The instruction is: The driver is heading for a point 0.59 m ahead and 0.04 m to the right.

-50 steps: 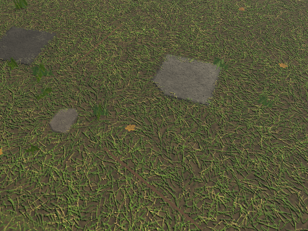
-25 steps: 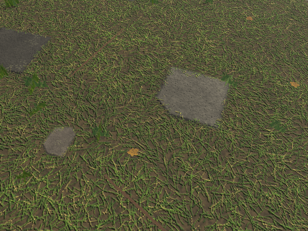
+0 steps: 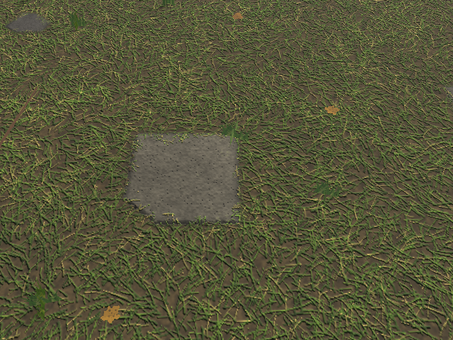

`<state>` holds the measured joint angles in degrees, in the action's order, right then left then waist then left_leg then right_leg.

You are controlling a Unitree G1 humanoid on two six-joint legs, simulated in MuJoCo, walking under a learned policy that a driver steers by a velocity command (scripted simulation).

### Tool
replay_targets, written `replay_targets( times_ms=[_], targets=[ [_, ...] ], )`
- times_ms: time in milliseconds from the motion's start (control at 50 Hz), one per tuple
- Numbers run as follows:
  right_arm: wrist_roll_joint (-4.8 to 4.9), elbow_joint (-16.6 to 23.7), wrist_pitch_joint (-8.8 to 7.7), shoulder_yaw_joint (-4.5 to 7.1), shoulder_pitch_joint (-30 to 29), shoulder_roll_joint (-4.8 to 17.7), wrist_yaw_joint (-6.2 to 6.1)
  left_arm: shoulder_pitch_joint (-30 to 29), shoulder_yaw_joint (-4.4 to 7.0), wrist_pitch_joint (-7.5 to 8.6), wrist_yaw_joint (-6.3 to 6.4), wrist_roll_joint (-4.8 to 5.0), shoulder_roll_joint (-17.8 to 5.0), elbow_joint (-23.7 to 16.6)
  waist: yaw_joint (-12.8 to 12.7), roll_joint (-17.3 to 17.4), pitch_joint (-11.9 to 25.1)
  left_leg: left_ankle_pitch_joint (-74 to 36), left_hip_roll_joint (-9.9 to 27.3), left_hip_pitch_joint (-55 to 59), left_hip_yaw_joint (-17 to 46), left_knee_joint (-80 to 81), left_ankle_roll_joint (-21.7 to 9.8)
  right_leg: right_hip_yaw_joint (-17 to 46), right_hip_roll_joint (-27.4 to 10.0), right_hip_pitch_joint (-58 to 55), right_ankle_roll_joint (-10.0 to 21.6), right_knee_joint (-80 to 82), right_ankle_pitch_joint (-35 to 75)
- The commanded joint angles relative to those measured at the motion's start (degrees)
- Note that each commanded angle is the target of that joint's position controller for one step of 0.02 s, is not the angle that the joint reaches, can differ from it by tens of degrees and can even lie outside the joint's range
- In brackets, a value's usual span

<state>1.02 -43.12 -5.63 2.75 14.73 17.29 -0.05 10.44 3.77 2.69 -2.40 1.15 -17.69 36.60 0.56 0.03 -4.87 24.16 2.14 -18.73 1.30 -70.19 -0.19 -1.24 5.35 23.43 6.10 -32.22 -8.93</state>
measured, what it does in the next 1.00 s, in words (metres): walks ahead, turning right: left foot, then right foot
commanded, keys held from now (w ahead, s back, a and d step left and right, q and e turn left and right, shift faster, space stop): w+e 0.46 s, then w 0.20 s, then no key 0.34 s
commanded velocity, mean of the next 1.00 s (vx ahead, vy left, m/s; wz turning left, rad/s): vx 0.42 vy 0.00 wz -0.39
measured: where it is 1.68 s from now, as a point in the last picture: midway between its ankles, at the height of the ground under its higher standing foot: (256, 294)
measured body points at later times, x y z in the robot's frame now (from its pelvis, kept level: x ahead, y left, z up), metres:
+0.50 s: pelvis +0.28 +0.05 +0.01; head +0.31 +0.05 +0.46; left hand +0.45 +0.30 -0.10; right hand +0.36 -0.25 -0.08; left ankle +0.36 +0.14 -0.72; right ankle +0.17 -0.06 -0.64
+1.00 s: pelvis +0.47 -0.06 +0.01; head +0.50 -0.09 +0.46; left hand +0.74 +0.10 -0.08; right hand +0.44 -0.35 -0.12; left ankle +0.48 +0.11 -0.66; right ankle +0.52 -0.18 -0.72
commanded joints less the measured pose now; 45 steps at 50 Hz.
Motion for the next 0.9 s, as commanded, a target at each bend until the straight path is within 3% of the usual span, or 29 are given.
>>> replay_targets(
  times_ms=[20, 80, 180, 260, 300, 340, 360, 380, 400, 420, 440, 460, 480, 520, 600, 660, 700, 760, 780, 820, 840, 860, 880, 900],
  targets=[
    [-1.22, 6.16, -1.71, 1.89, -1.11, 8.00, -0.11, 2.53, 1.91, 1.31, 0.74, -1.07, -6.89, -3.89, 0.08, -1.19, 7.93, -5.32, 4.25, -17.88, 4.75, 2.23, 0.43, 25.85, -16.24, -18.95, 12.06, 17.74, 9.05],
    [-2.08, 5.83, -0.15, 1.43, -0.81, 6.22, -0.19, 2.59, 2.10, 1.63, 1.59, -0.58, -7.49, -2.80, 0.96, -0.90, 6.62, -7.88, 4.30, -15.24, 2.74, 9.29, 3.41, 19.99, -13.90, -11.77, 11.93, 19.22, 16.06],
    [-1.79, 8.60, -0.18, -0.07, -12.20, 3.07, 0.19, 6.11, 2.47, 0.65, 3.04, 0.10, -9.09, -0.78, -3.37, -3.66, 4.66, -25.98, 0.35, -11.50, 1.31, 31.31, 5.16, 15.14, -9.01, -7.47, 7.40, 17.90, 8.77],
    [-0.60, 9.79, -1.08, 0.61, -16.27, 5.17, 1.16, 9.35, 2.55, -0.04, 3.28, 0.57, -9.11, 0.78, -4.75, -5.26, 4.81, -27.52, -1.76, -8.14, 3.15, 39.68, 4.15, 21.00, -11.16, -11.16, 5.91, 14.09, 2.11],
    [-0.39, 9.64, -1.51, 1.44, -14.90, 6.76, 1.42, 9.10, 2.55, -0.28, 3.41, 0.47, -8.75, 0.96, -3.42, -6.77, 4.97, -22.90, -1.77, -6.50, 4.15, 41.36, 2.52, 24.80, -12.75, -14.25, 4.92, 10.70, 1.40],
    [-0.40, 8.04, -1.99, 2.56, -8.29, 8.04, 1.12, 7.77, 2.22, -0.57, 3.34, 0.22, -7.41, 0.65, 0.44, -7.75, 6.63, -20.47, -1.83, 2.22, 2.70, 44.42, -0.09, 25.38, -11.36, -13.80, 2.96, 5.13, 3.32],
    [-1.28, 7.39, -2.32, 3.41, -2.07, 9.98, 0.70, 8.09, 1.12, -0.41, 3.08, -0.17, -4.34, 0.17, 3.40, -5.28, 12.19, -19.04, 2.93, 13.57, 6.28, 44.25, -2.97, 22.38, -8.18, -10.66, 0.97, -5.48, 2.15],
    [-2.61, 6.86, -2.14, 4.47, 4.55, 14.60, 0.28, 13.36, -0.16, -0.12, 3.05, 0.04, -0.26, -1.12, 3.11, 6.85, 21.01, -11.76, 15.97, 33.47, 24.77, 45.73, -9.85, 14.61, -0.93, 4.58, -3.12, -24.42, -13.00],
    [-1.68, 5.01, -1.36, 4.69, 7.52, 14.10, 1.03, 16.19, -0.29, 0.23, 3.16, 1.21, -2.46, -2.16, 2.25, 19.10, 22.88, 4.72, 22.92, 38.11, 45.72, 52.30, -14.63, 11.57, -0.95, 18.03, -4.67, -37.19, -26.30],
    [-1.02, 6.03, -1.07, 3.38, 4.60, 8.97, 1.00, 12.95, 1.07, -0.09, 3.30, 1.59, -7.78, -1.02, 3.37, 10.80, 15.12, 11.97, 20.93, 32.12, 40.98, 54.27, -12.58, 12.61, -4.38, 21.90, -5.32, -42.35, -21.27],
    [-1.05, 6.33, -0.54, 2.73, 2.08, 6.91, 0.72, 8.15, 1.50, -0.49, 3.32, 0.92, -8.98, -1.74, 3.63, 6.70, 9.60, 6.83, 18.52, 25.57, 31.61, 54.38, -10.43, 10.25, -6.22, 21.91, -5.66, -42.94, -16.74],
    [-1.38, 6.19, -0.28, 2.22, -0.16, 5.68, 0.60, 6.00, 1.55, -0.64, 3.25, 0.25, -8.27, -2.27, 2.70, 4.67, 6.17, -0.67, 15.88, 19.56, 24.63, 55.41, -9.70, 9.51, -7.87, 20.36, -5.92, -40.85, -13.23],
    [-1.74, 5.59, -0.31, 1.75, -0.93, 4.44, 0.56, 4.92, 1.58, -0.73, 3.05, -0.08, -7.04, -2.50, 1.89, 4.73, 4.24, -5.96, 13.33, 15.53, 19.70, 56.83, -9.14, 9.56, -9.25, 18.34, -5.76, -38.21, -10.79],
    [-1.70, 4.33, -0.84, 1.67, -0.91, 4.03, 0.64, 6.03, 1.01, -0.97, 2.64, 0.40, -4.33, -2.25, 0.67, 7.05, 3.78, -11.77, 11.49, 11.68, 14.13, 59.22, -9.97, 8.46, -10.12, 14.77, -5.95, -35.11, -9.01],
    [-1.00, 1.73, -1.29, 2.41, 0.72, 6.39, 0.82, 1.72, -0.06, -0.67, 2.39, -0.40, -1.82, -3.30, 0.79, 4.21, 3.06, -21.70, 12.11, 13.16, 8.16, 61.65, -12.38, 7.72, -10.34, 17.12, -6.65, -23.92, -3.88],
    [-0.32, 0.36, -0.64, 2.55, 1.18, 7.77, 0.73, -2.92, -0.86, 0.35, 1.40, -0.62, -0.74, -3.94, 2.06, 3.82, 2.67, -25.56, 10.63, 13.88, 3.18, 62.18, -11.47, 4.62, -10.66, 14.66, -6.60, -12.66, 4.47],
    [-0.14, -0.84, 0.05, 2.44, 2.34, 8.39, 0.48, -6.74, -1.26, 1.10, 0.81, -0.79, 0.02, -4.67, 3.28, 3.73, 1.66, -34.24, 9.50, 13.16, 0.05, 60.55, -10.35, 2.02, -9.17, 10.59, -6.55, -5.80, 8.38],
    [0.26, -2.95, 1.10, 2.50, 5.07, 9.56, 0.30, -9.00, -0.77, 1.66, 0.08, -0.66, -1.06, -5.65, 3.28, 5.40, 3.48, -42.70, 10.49, 16.97, -0.62, 56.14, -8.52, 1.32, -7.01, 6.07, -5.08, -0.28, 9.26],
    [0.51, -3.20, 1.38, 2.60, 4.63, 9.97, 0.17, -8.11, -0.38, 1.69, -0.02, -0.83, -1.93, -5.47, 2.17, 6.03, 4.37, -44.77, 10.68, 17.99, -0.59, 53.84, -7.68, 1.41, -6.36, 3.89, -4.11, 1.48, 8.54],
    [0.86, -3.23, 1.70, 2.45, 2.93, 9.77, -0.20, 0.75, 1.18, 1.59, 0.44, -1.74, -4.80, -2.50, -3.32, 5.05, 9.50, -51.22, 8.16, 16.56, -2.44, 43.44, -5.01, -0.02, -4.00, -9.81, -1.41, 6.84, 13.81],
    [-0.02, -2.80, 1.41, 1.68, 3.87, 7.82, -0.32, 5.58, 2.16, 1.37, 1.17, -2.30, -8.06, -1.32, -5.14, 2.08, 13.57, -43.19, 4.96, 10.98, -4.63, 34.28, -2.25, 3.02, -8.05, -20.45, 0.39, 6.12, 29.81],
    [-2.29, -1.47, 0.89, -0.16, 8.15, 3.24, 0.09, 9.88, 2.26, 0.60, 2.11, -4.15, -11.67, -1.48, -4.25, -9.93, 22.10, -10.09, -0.72, -6.20, -5.54, 14.72, 1.72, 19.99, -23.38, -40.39, 8.51, 0.13, 55.26],
    [-1.46, -3.68, 1.08, -1.07, 14.40, 2.28, 0.64, 9.70, 1.13, 0.07, 1.89, -3.23, -8.75, -1.27, -2.80, -14.40, 31.95, 16.52, -2.77, -10.02, 2.30, 3.60, 3.21, 31.13, -31.18, -43.44, 15.98, 2.43, 55.79],
    [-0.02, -4.15, 1.90, 0.53, 11.08, 7.74, 0.77, 7.20, 0.68, -0.49, 1.36, -1.99, -6.40, -1.29, -3.79, -8.32, 27.62, 15.44, -0.12, -11.34, 4.69, 0.60, 3.44, 26.29, -26.93, -36.64, 13.93, 4.96, 45.78]
  ],
)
